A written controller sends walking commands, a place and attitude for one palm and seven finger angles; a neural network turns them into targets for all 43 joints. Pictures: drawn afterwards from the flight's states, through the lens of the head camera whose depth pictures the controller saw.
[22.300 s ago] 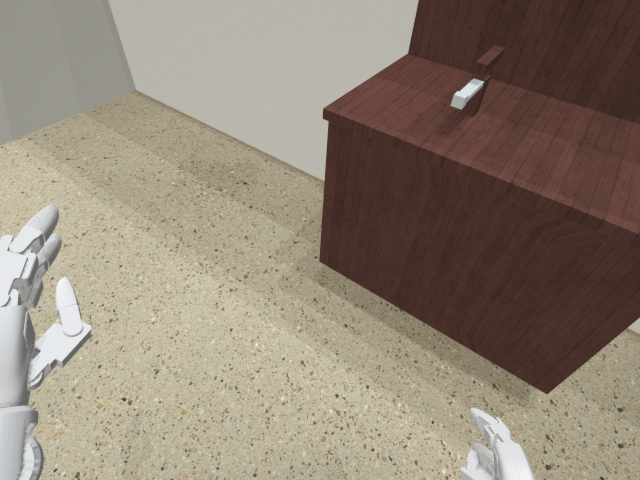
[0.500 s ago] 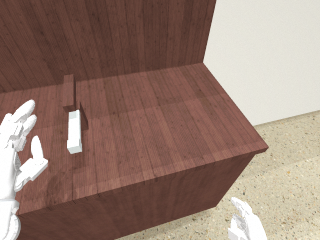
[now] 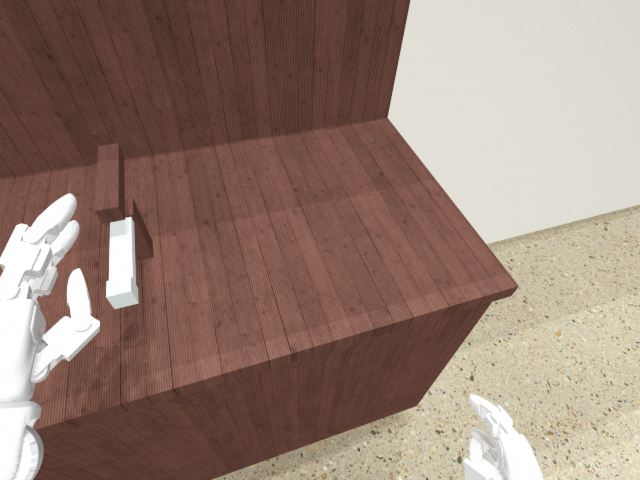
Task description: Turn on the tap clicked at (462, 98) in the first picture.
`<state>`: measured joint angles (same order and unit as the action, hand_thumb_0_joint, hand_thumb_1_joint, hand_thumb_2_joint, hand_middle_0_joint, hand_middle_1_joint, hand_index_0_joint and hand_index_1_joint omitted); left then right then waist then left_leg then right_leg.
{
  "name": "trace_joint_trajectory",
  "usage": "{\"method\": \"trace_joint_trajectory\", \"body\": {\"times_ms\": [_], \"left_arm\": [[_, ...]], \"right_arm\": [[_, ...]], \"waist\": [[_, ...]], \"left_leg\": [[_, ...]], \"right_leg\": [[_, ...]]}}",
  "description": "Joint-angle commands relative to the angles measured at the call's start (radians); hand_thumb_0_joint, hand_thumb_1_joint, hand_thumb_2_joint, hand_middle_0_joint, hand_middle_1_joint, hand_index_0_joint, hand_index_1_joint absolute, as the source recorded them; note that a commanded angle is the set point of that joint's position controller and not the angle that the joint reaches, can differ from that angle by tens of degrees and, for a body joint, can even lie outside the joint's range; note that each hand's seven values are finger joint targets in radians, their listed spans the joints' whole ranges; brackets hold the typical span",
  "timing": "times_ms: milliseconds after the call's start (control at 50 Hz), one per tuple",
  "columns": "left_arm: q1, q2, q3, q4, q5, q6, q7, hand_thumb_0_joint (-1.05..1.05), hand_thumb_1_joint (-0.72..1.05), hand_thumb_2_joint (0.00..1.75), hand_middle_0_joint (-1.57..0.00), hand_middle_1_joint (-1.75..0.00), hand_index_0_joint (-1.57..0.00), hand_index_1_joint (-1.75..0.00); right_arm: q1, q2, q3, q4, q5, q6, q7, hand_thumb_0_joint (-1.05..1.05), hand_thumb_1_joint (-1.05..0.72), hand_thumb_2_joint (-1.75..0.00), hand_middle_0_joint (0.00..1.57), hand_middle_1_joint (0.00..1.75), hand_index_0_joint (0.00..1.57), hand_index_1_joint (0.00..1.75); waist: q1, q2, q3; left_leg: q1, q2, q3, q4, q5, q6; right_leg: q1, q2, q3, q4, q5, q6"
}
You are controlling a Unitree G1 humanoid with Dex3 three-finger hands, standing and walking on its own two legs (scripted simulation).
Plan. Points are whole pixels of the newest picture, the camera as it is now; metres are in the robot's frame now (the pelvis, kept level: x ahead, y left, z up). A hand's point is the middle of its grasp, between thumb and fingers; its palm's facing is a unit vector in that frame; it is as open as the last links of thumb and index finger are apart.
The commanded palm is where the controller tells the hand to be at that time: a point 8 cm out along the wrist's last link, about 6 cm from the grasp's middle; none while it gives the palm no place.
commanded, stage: come to a stop and stand still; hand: left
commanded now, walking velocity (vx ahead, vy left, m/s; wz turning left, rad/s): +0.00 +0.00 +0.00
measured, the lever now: (122, 292) +0.31 +0.27 +0.06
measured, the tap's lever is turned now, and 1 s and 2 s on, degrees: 0 0 0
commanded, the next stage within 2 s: look again from close up in 1.00 s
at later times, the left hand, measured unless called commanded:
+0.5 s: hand (73, 296) +0.24 +0.26 +0.16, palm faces +0.35 -0.87 -0.36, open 7.4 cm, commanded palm +0.18 +0.29 +0.18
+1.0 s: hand (41, 316) +0.22 +0.28 +0.15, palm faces +0.35 -0.84 -0.42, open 7.4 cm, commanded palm +0.16 +0.30 +0.18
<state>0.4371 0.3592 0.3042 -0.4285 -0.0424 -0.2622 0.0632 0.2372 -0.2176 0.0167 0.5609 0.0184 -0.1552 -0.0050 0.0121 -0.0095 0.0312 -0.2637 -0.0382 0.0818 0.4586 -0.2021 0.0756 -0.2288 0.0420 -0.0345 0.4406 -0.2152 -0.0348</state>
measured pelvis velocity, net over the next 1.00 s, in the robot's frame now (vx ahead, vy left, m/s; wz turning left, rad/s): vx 0.00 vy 0.02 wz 0.01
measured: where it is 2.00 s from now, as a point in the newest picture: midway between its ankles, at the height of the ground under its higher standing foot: outside the picture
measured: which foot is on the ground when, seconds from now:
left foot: down 0.00-1.00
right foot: down 0.00-1.00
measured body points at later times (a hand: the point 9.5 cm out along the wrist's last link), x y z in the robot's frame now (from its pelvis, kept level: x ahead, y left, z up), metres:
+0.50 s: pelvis +0.02 +0.01 +0.00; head +0.04 +0.04 +0.45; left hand +0.22 +0.30 +0.18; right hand +0.22 -0.21 -0.06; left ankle +0.03 +0.06 -0.74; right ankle +0.01 -0.10 -0.74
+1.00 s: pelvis +0.00 +0.02 +0.00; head +0.03 +0.04 +0.45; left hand +0.20 +0.32 +0.18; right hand +0.16 -0.20 -0.08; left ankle +0.03 +0.07 -0.74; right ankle +0.01 -0.10 -0.74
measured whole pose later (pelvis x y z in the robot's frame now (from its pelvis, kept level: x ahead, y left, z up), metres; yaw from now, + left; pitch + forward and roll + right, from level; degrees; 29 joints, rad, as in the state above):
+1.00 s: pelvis +0.00 +0.02 +0.00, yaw +0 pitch +0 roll -1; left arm 0.41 0.41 0.37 -0.41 -0.05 -0.26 0.07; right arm 0.27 -0.20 0.03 0.58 0.02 -0.14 -0.02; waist 0.03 -0.02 0.06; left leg -0.25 -0.07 0.09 0.46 -0.21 0.10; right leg -0.23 0.01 -0.03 0.47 -0.23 0.00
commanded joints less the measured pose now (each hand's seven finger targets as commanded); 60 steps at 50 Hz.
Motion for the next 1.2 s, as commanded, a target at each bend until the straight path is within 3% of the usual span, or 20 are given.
{"method": "trace_joint_trajectory", "body": {"times_ms": [0, 60, 180, 300, 380, 500, 580, 600, 620, 640, 660, 680, 720, 760, 800, 860, 880, 920, 1060, 1180], "left_arm": [[-0.179, 0.245, 0.217, -0.219, -0.026, -0.075, 0.042, 0.00, 0.90, 0.90, -0.20, -0.30, -0.20, -0.30], [-0.168, 0.218, 0.183, -0.245, -0.024, -0.080, 0.040, 0.00, 0.90, 0.90, -0.20, -0.30, -0.20, -0.30], [-0.080, 0.174, 0.147, -0.217, -0.017, -0.047, 0.048, 0.00, 0.90, 0.90, -0.20, -0.30, -0.20, -0.30], [-0.073, 0.181, 0.162, -0.211, -0.022, -0.030, 0.045, 0.00, 0.90, 0.90, -0.20, -0.30, -0.20, -0.30], [-0.096, 0.209, 0.179, -0.269, -0.019, -0.021, 0.049, 0.00, 0.90, 0.90, -0.20, -0.30, -0.20, -0.30], [-0.092, 0.163, 0.131, -0.244, -0.022, -0.010, 0.044, 0.00, 0.90, 0.90, -0.20, -0.30, -0.20, -0.30], [-0.099, 0.190, 0.155, -0.266, -0.016, 0.000, 0.050, 0.00, 0.90, 0.90, -0.20, -0.30, -0.20, -0.30], [-1.162, 0.939, 0.683, -0.496, 0.167, -0.102, 0.053, 0.00, 0.90, 0.90, -0.20, -0.30, -0.20, -0.30], [-0.553, 0.307, 0.289, 0.141, 0.047, -0.051, 0.004, 0.00, 0.90, 0.90, -0.20, -0.30, -0.20, -0.30], [-0.309, 0.207, 0.203, 0.116, 0.018, -0.041, -0.007, 0.00, 0.90, 0.90, -0.20, -0.30, -0.20, -0.30], [-0.265, 0.165, 0.133, -0.068, -0.008, -0.053, -0.011, 0.00, 0.90, 0.90, -0.20, -0.30, -0.20, -0.30], [-0.144, 0.060, 0.062, -0.116, -0.026, -0.054, -0.012, 0.00, 0.90, 0.90, -0.20, -0.30, -0.20, -0.30], [-0.074, 0.129, 0.091, -0.226, -0.017, -0.049, 0.003, 0.00, 0.90, 0.90, -0.20, -0.30, -0.20, -0.30], [-0.028, 0.184, 0.151, -0.230, -0.015, -0.043, 0.021, 0.00, 0.90, 0.90, -0.20, -0.30, -0.20, -0.30], [-0.037, 0.220, 0.213, -0.210, -0.022, -0.045, 0.036, 0.00, 0.90, 0.90, -0.20, -0.30, -0.20, -0.30], [-0.109, 0.250, 0.250, -0.202, -0.024, -0.060, 0.041, 0.00, 0.90, 0.90, -0.20, -0.30, -0.20, -0.30], [-0.159, 0.281, 0.268, -0.250, -0.021, -0.065, 0.046, 0.00, 0.90, 0.90, -0.20, -0.30, -0.20, -0.30], [-0.166, 0.230, 0.216, -0.208, -0.021, -0.070, 0.038, 0.00, 0.90, 0.90, -0.20, -0.30, -0.20, -0.30], [-0.160, 0.143, 0.113, -0.183, -0.001, -0.060, 0.040, 0.00, 0.90, 0.90, -0.20, -0.30, -0.20, -0.30], [-0.134, 0.193, 0.174, -0.196, 0.002, -0.046, 0.050, 0.00, 0.90, 0.90, -0.20, -0.30, -0.20, -0.30]], "right_arm": [[-0.119, -0.110, -0.040, -0.144, -0.004, -0.056, -0.032, 0.00, -0.90, -0.90, 0.20, 0.30, 0.20, 0.30], [-0.107, -0.105, -0.038, -0.140, -0.002, -0.074, -0.032, 0.00, -0.90, -0.90, 0.20, 0.30, 0.20, 0.30], [-0.123, -0.111, -0.035, -0.125, -0.001, -0.070, -0.025, 0.00, -0.90, -0.90, 0.20, 0.30, 0.20, 0.30], [-0.121, -0.110, -0.033, -0.136, -0.008, -0.030, -0.035, 0.00, -0.90, -0.90, 0.20, 0.30, 0.20, 0.30], [-0.140, -0.103, -0.028, -0.153, -0.002, -0.022, -0.042, 0.00, -0.90, -0.90, 0.20, 0.30, 0.20, 0.30], [-0.124, -0.113, -0.028, -0.154, -0.010, -0.010, -0.043, 0.00, -0.90, -0.90, 0.20, 0.30, 0.20, 0.30], [-0.135, -0.109, -0.031, -0.159, -0.002, -0.010, -0.046, 0.00, -0.90, -0.90, 0.20, 0.30, 0.20, 0.30], [0.006, -0.156, -0.036, -0.135, -0.067, -0.059, -0.019, 0.00, -0.90, -0.90, 0.20, 0.30, 0.20, 0.30], [-0.110, -0.029, -0.001, -0.089, -0.025, -0.048, -0.022, 0.00, -0.90, -0.90, 0.20, 0.30, 0.20, 0.30], [-0.049, -0.109, -0.060, -0.134, -0.017, -0.063, -0.018, 0.00, -0.90, -0.90, 0.20, 0.30, 0.20, 0.30], [-0.041, -0.118, -0.065, -0.142, -0.007, -0.061, -0.003, 0.00, -0.90, -0.90, 0.20, 0.30, 0.20, 0.30], [-0.082, -0.096, -0.062, -0.146, 0.007, -0.066, 0.018, 0.00, -0.90, -0.90, 0.20, 0.30, 0.20, 0.30], [-0.079, -0.118, -0.066, -0.162, -0.004, -0.060, 0.035, 0.00, -0.90, -0.90, 0.20, 0.30, 0.20, 0.30], [-0.091, -0.119, -0.061, -0.172, -0.004, -0.053, 0.026, 0.00, -0.90, -0.90, 0.20, 0.30, 0.20, 0.30], [-0.107, -0.117, -0.053, -0.172, 0.001, -0.041, 0.007, 0.00, -0.90, -0.90, 0.20, 0.30, 0.20, 0.30], [-0.106, -0.109, -0.050, -0.171, 0.003, -0.042, -0.025, 0.00, -0.90, -0.90, 0.20, 0.30, 0.20, 0.30], [-0.125, -0.109, -0.044, -0.168, 0.005, -0.043, -0.031, 0.00, -0.90, -0.90, 0.20, 0.30, 0.20, 0.30], [-0.106, -0.103, -0.043, -0.160, 0.003, -0.051, -0.036, 0.00, -0.90, -0.90, 0.20, 0.30, 0.20, 0.30], [-0.097, -0.116, -0.047, -0.131, 0.001, -0.070, -0.025, 0.00, -0.90, -0.90, 0.20, 0.30, 0.20, 0.30], [-0.126, -0.107, -0.039, -0.138, -0.002, -0.047, -0.032, 0.00, -0.90, -0.90, 0.20, 0.30, 0.20, 0.30]], "waist": [[0.010, 0.057, -0.120], [0.016, 0.119, -0.164], [0.018, 0.046, -0.174], [0.012, 0.037, -0.178], [0.015, 0.085, -0.175], [0.010, 0.077, -0.164], [0.013, 0.082, -0.178], [-0.004, -0.002, 0.045], [0.011, 0.064, -0.183], [0.035, 0.147, -0.208], [0.020, 0.201, -0.235], [0.026, 0.252, -0.254], [0.032, 0.158, -0.212], [0.032, 0.014, -0.169], [0.025, -0.030, -0.146], [0.018, 0.015, -0.119], [0.017, 0.070, -0.126], [0.015, 0.114, -0.126], [0.011, 0.049, -0.113], [0.014, 0.074, -0.115]], "left_leg": [[0.040, 0.106, -0.176, -0.077, -0.038, -0.039], [0.077, 0.118, -0.177, -0.085, 0.047, -0.040], [0.119, 0.121, -0.158, -0.056, 0.224, -0.054], [0.113, 0.132, -0.156, -0.072, 0.244, -0.056], [0.129, 0.137, -0.160, -0.086, 0.280, -0.073], [0.120, 0.151, -0.166, -0.111, 0.250, -0.079], [0.142, 0.147, -0.164, -0.109, 0.262, -0.093], [-0.058, 0.165, -0.117, 0.005, 0.209, -0.021], [0.112, 0.120, -0.183, -0.048, 0.271, -0.036], [0.175, 0.133, -0.145, -0.035, 0.274, -0.065], [0.171, 0.140, -0.167, -0.056, 0.296, -0.073], [0.215, 0.156, -0.163, -0.066, 0.358, -0.078], [0.115, 0.202, -0.206, -0.121, 0.279, -0.066], [0.013, 0.202, -0.213, -0.150, 0.098, -0.067], [-0.038, 0.186, -0.212, -0.173, -0.024, -0.073], [-0.041, 0.173, -0.213, -0.183, -0.113, -0.067], [-0.012, 0.167, -0.208, -0.183, -0.088, -0.071], [-0.003, 0.167, -0.209, -0.178, -0.101, -0.067], [0.047, 0.145, -0.188, -0.146, -0.061, -0.070], [0.069, 0.139, -0.174, -0.139, 0.025, -0.082]], "right_leg": [[0.009, -0.123, 0.156, -0.121, -0.038, -0.004], [0.061, -0.111, 0.143, -0.079, 0.084, 0.003], [0.081, -0.109, 0.126, -0.076, 0.241, 0.012], [0.091, -0.102, 0.108, -0.078, 0.250, 0.013], [0.092, -0.094, 0.094, -0.066, 0.241, 0.012], [0.087, -0.085, 0.075, -0.076, 0.188, 0.015], [0.092, -0.087, 0.078, -0.075, 0.202, 0.014], [-0.120, -0.096, 0.100, -0.093, 0.158, 0.086], [-0.082, -0.133, 0.102, -0.054, 0.053, -0.024], [-0.007, -0.112, 0.189, -0.059, 0.148, -0.025], [0.044, -0.113, 0.164, -0.024, 0.156, -0.015], [0.038, -0.089, 0.108, 0.038, 0.124, -0.008], [0.052, -0.082, 0.070, 0.068, 0.012, 0.007], [0.094, -0.085, 0.072, 0.044, 0.026, 0.014], [0.105, -0.084, 0.053, 0.032, 0.007, 0.018], [0.091, -0.092, 0.076, 0.008, -0.007, 0.017], [0.081, -0.089, 0.071, 0.014, 0.004, 0.016], [0.080, -0.096, 0.074, -0.001, 0.003, 0.013], [0.052, -0.098, 0.110, -0.069, 0.030, 0.008], [0.051, -0.094, 0.104, -0.080, 0.084, 0.006]]}}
